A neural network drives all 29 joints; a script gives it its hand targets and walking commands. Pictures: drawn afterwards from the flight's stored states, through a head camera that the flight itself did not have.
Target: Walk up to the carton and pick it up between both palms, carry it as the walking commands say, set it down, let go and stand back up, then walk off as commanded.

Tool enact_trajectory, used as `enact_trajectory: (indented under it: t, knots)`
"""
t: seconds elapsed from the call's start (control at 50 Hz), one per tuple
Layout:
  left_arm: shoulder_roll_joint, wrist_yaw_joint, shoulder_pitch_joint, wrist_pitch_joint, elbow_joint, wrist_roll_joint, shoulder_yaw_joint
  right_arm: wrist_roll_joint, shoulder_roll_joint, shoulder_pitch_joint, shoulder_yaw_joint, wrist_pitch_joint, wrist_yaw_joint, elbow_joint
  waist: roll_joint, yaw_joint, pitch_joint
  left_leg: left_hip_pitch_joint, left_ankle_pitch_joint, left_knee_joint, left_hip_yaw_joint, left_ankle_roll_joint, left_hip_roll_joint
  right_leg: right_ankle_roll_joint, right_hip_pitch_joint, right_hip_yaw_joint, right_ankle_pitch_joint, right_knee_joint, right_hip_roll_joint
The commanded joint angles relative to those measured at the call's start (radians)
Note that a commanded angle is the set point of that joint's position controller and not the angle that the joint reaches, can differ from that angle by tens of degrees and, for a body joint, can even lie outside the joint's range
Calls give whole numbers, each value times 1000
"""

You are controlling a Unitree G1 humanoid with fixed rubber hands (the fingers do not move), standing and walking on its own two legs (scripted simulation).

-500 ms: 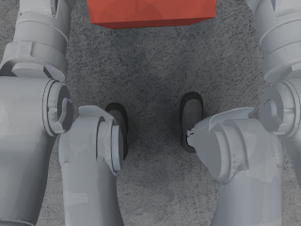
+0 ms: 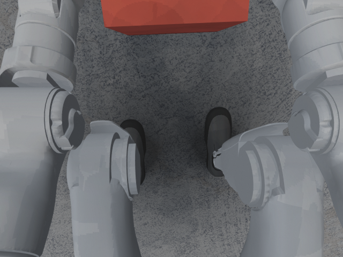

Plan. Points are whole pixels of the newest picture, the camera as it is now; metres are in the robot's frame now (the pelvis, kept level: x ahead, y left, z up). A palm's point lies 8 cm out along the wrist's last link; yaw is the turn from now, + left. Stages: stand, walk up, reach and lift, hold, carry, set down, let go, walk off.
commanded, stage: reach and lift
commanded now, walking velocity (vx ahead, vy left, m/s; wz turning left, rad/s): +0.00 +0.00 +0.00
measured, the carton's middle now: out of the picture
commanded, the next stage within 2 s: none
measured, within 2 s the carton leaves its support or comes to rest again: leaves its support in 0.54 s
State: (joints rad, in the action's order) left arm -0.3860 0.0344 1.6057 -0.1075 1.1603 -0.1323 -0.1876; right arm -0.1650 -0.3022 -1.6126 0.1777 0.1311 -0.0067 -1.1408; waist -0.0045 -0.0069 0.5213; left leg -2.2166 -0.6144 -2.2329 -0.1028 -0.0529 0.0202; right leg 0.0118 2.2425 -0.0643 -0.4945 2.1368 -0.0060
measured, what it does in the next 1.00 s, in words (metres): stands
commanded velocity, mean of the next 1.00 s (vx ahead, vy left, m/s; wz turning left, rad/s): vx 0.00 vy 0.00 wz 0.00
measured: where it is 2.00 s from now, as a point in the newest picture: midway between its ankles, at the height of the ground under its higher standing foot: (175, 158)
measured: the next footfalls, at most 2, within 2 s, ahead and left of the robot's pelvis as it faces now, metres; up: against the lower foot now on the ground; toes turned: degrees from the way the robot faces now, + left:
none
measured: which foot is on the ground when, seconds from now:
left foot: down 0.00-1.00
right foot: down 0.00-1.00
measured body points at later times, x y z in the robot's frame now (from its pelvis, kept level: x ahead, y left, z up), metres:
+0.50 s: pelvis +0.00 +0.00 +0.00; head +0.39 +0.02 +0.21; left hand +0.57 +0.19 -0.20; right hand +0.58 -0.12 -0.20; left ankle +0.10 +0.13 -0.34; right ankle +0.14 -0.11 -0.34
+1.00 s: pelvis -0.01 -0.01 +0.01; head +0.36 -0.01 +0.25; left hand +0.58 +0.17 -0.13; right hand +0.59 -0.14 -0.14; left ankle +0.10 +0.13 -0.34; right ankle +0.14 -0.11 -0.34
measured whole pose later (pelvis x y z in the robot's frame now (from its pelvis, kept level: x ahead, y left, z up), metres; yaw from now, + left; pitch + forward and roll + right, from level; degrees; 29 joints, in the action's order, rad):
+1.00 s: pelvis -0.01 -0.01 +0.01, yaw +1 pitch +28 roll -1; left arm -0.33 0.12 1.59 -0.30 1.02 -0.12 -0.20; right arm -0.18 -0.30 -1.61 0.14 0.28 -0.19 -1.03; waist -0.03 -0.01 0.52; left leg -2.09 -0.62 -2.22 -0.09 -0.05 0.02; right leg 0.03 2.14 -0.05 -0.49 2.14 -0.02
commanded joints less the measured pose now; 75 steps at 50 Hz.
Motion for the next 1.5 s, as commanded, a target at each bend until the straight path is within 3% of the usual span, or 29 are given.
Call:
enact_trajectory:
  t: [0.0,0.08,0.1,0.12,0.14,0.24,0.28,0.3,0.34,0.4,0.42,0.52,0.56,0.66,0.76,0.8,0.86,0.88,0.94,0.98,1.02,1.08,1.2,1.22,1.3,1.34,1.36,1.46,1.48]
  knots:
    - [915,-258,396,-64,-138,40,211,20,796,-410,-174,39,245,129,-162,-24,-909,451,229,164,142,49,52,-3,-394,27,130,-23,-76]
    - [962,-267,402,-69,-167,28,230,16,808,-410,-177,40,250,136,-163,-7,-941,451,252,158,139,49,56,3,-398,23,146,-21,-78]
    - [944,-266,405,-69,-156,26,230,3,827,-415,-195,40,249,136,-161,-28,-947,448,239,154,146,50,52,3,-416,32,145,-20,-78]
    - [959,-268,420,-65,-181,18,231,-2,836,-422,-204,38,248,159,-139,-21,-962,435,248,149,146,55,54,2,-428,33,155,-22,-80]
    - [956,-268,415,-68,-166,13,238,-10,832,-433,-206,39,248,154,-161,-37,-965,446,251,152,149,54,51,4,-428,35,161,-17,-79]
    - [995,-263,452,-71,-200,-9,275,-34,840,-469,-231,33,239,193,-161,-17,-1050,497,282,153,146,55,54,6,-457,26,183,-23,-82]
    - [1000,-255,487,-69,-233,-25,297,-68,860,-506,-263,29,233,236,-177,-45,-1156,553,314,148,156,54,53,3,-500,30,205,-19,-86]
    - [1005,-248,524,-67,-274,-43,308,-78,856,-539,-276,28,226,269,-160,-32,-1220,578,335,150,153,55,53,0,-520,19,226,-17,-83]
    - [997,-235,554,-64,-305,-57,327,-104,870,-571,-309,25,213,311,-152,-54,-1321,622,376,147,162,52,55,-6,-569,16,264,-15,-86]
    - [1040,-221,580,-68,-343,-81,354,-123,885,-611,-327,28,202,337,-167,-49,-1460,692,422,154,169,46,62,-7,-624,8,298,-20,-89]
    - [1038,-213,619,-66,-409,-102,374,-146,888,-648,-342,25,196,411,-173,-53,-1577,760,466,147,171,46,61,-8,-659,10,335,-17,-93]
    - [1084,-185,660,-73,-491,-123,402,-189,934,-720,-393,34,169,484,-137,-55,-1830,834,527,157,185,41,69,-16,-802,3,413,-25,-104]
    - [1075,-178,642,-86,-472,-109,386,-185,949,-717,-393,46,165,473,-117,-76,-1842,824,492,167,193,45,68,-21,-814,4,392,-34,-107]
    - [1105,-200,626,-112,-412,-71,313,-127,1019,-672,-348,88,178,406,-51,-66,-1702,685,353,214,206,55,72,-19,-786,-3,278,-83,-111]
    - [1110,-213,667,-131,-448,-65,291,-141,1062,-725,-354,109,176,469,-42,-94,-1820,715,343,228,223,54,75,-22,-880,7,290,-108,-118]
    - [1113,-218,695,-135,-494,-61,287,-127,1088,-706,-336,120,175,460,-34,-78,-1851,699,339,229,226,54,77,-19,-908,8,298,-117,-124]
    - [1116,-231,662,-146,-440,-36,247,-106,1122,-694,-319,133,178,427,-6,-98,-1807,651,294,243,234,57,76,-21,-907,14,264,-136,-125]
    - [1128,-237,653,-156,-424,-35,241,-99,1115,-698,-315,140,178,437,0,-83,-1797,660,276,251,227,59,76,-21,-898,10,238,-144,-124]
    - [1117,-244,665,-160,-472,-31,240,-105,1147,-700,-322,147,172,468,15,-94,-1879,658,290,248,238,59,79,-26,-980,14,273,-145,-130]
    - [1122,-251,659,-172,-441,-19,224,-92,1157,-690,-306,155,172,439,13,-102,-1836,633,266,261,240,58,80,-25,-954,15,246,-157,-131]
    - [1128,-255,662,-174,-476,-23,229,-89,1162,-685,-311,161,171,464,24,-89,-1899,658,284,258,238,57,79,-27,-993,14,265,-156,-135]
    - [1142,-259,656,-185,-488,-20,235,-90,1183,-694,-311,168,165,482,24,-105,-1960,664,297,264,246,57,82,-32,-1039,18,288,-161,-136]
    - [1147,-262,723,-204,-594,-41,265,-63,1258,-620,-310,207,153,478,40,-95,-2130,673,307,292,259,48,94,-28,-1155,30,331,-196,-145]
    - [1152,-267,700,-213,-580,-30,259,-55,1280,-608,-305,211,151,481,52,-106,-2136,657,289,308,259,52,97,-31,-1180,31,326,-211,-147]
    - [1188,-284,682,-220,-566,-10,261,-8,1324,-523,-252,226,146,433,1,-88,-2127,627,252,338,265,47,98,-28,-1158,46,297,-242,-150]
    - [1195,-291,663,-221,-549,-15,253,3,1326,-527,-257,230,148,458,31,-79,-2158,604,267,342,260,47,108,-33,-1182,46,316,-250,-147]
    - [1194,-292,647,-221,-528,-1,243,23,1342,-475,-244,235,148,402,31,-87,-2113,577,257,349,267,46,105,-32,-1163,47,311,-257,-143]
    - [1192,-285,703,-217,-624,-30,289,10,1339,-502,-275,238,146,495,20,-70,-2289,688,311,365,253,43,114,-34,-1227,45,351,-270,-152]
    - [1197,-280,682,-221,-603,-15,272,7,1336,-511,-274,240,146,495,18,-80,-2284,689,291,375,256,45,115,-37,-1220,35,328,-272,-153]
